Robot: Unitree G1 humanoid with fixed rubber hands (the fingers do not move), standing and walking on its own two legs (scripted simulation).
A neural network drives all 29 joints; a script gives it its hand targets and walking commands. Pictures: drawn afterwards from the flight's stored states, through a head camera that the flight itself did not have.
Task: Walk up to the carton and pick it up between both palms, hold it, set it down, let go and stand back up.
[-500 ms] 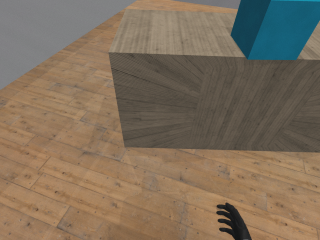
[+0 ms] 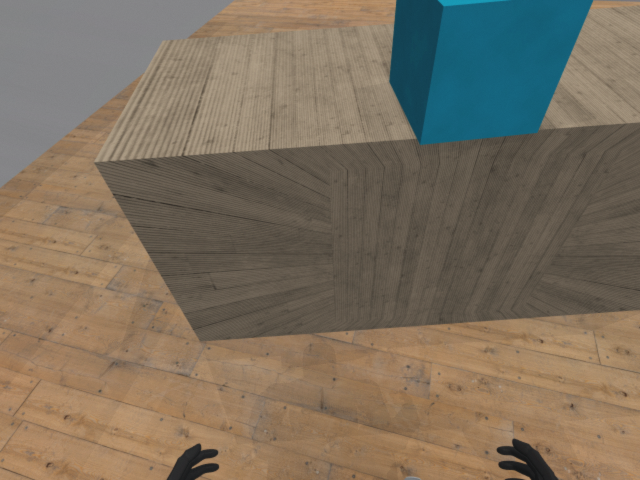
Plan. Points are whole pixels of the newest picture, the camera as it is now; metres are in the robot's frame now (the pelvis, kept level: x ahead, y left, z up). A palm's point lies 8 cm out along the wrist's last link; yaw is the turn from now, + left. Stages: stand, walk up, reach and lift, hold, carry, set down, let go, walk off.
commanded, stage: walk up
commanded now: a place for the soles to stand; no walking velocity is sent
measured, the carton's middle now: (468, 47) +0.87 -0.28 +0.15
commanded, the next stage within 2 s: none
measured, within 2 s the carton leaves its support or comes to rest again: neither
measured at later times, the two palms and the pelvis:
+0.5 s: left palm (270, 371) +0.31 +0.11 -0.09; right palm (604, 410) +0.23 -0.33 -0.05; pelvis +0.15 -0.11 +0.02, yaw +0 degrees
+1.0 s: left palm (366, 349) +0.35 -0.04 -0.09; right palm (618, 284) +0.43 -0.47 -0.07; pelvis +0.26 -0.28 +0.02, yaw +5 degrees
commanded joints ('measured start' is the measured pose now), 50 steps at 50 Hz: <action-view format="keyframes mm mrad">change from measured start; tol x32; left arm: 1 -18 126 36 -76 -5 -35 6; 50 -49 154 21 -39 16 17 29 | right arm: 1 48 0 9 -53 0 -10 -23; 50 -34 104 42 -61 9 -21 -45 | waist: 1 -2 -192 -138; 12 -112 218 -177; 29 -62 195 -130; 34 88 -395 -261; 50 -16 -73 -113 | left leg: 1 -155 16 46 1 27 -8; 10 387 -41 144 -769 352 90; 13 452 467 -714 -1072 -261 322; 24 235 236 59 -991 454 170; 30 183 239 97 -925 330 102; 37 -251 -29 -18 14 -109 -12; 50 147 -47 137 -583 189 92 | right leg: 1 200 -220 357 -464 41 -196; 9 71 -137 98 -281 191 -184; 12 -350 79 -8 324 -368 18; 15 -467 27 110 583 -256 68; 31 231 -17 -12 -263 144 -9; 34 483 -238 529 -472 -54 -139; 50 130 -210 149 -395 393 -137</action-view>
